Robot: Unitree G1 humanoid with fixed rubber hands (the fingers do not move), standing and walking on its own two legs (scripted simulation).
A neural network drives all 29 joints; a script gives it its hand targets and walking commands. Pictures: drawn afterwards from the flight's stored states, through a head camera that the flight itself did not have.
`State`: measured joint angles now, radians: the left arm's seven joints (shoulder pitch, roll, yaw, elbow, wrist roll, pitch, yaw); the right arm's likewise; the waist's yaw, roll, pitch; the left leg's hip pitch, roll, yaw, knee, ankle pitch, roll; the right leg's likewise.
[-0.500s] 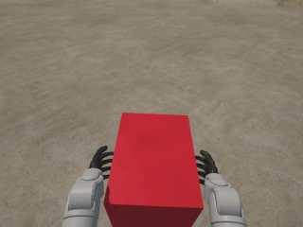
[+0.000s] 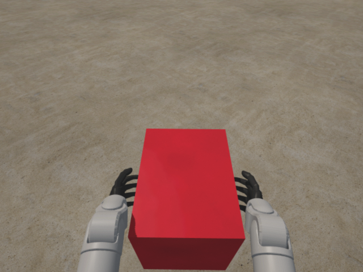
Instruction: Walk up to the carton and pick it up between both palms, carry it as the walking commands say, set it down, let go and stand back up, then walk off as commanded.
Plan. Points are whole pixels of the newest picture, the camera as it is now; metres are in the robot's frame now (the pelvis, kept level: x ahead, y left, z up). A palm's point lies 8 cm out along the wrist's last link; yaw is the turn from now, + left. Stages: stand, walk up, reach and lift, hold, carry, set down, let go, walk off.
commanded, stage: hold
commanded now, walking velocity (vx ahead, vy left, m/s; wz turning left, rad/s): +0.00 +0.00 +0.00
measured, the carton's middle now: (185, 198) +0.34 -0.03 -0.04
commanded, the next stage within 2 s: set down in 0.80 s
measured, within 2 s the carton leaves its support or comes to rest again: neither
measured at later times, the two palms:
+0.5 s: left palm (114, 194) +0.30 +0.13 +0.05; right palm (250, 198) +0.28 -0.17 +0.05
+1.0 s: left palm (119, 189) +0.31 +0.12 +0.05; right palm (253, 203) +0.27 -0.17 +0.03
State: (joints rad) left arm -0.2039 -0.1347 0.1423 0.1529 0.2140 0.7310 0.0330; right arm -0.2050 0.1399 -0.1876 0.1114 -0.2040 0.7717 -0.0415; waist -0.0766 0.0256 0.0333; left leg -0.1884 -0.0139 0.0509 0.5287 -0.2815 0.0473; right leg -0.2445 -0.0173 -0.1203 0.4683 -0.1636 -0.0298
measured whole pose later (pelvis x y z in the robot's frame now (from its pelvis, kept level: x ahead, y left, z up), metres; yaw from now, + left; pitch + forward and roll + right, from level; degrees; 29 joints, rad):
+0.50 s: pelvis +0.01 +0.01 +0.00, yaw +0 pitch -7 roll -1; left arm -0.26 -0.15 0.20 0.28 0.29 0.71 0.00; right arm -0.26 0.15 -0.23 0.23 -0.26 0.75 -0.02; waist -0.07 0.03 0.01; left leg -0.09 -0.01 0.06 0.47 -0.27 0.06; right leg -0.14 -0.01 -0.11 0.39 -0.14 -0.02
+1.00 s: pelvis +0.01 +0.02 +0.01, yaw +2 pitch -7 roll -1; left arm -0.30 -0.16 0.20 0.37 0.29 0.69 -0.01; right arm -0.22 0.14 -0.28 0.23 -0.29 0.74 0.02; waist -0.12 0.05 0.01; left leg -0.06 -0.04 0.03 0.45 -0.27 0.07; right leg -0.11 -0.01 -0.04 0.39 -0.16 0.01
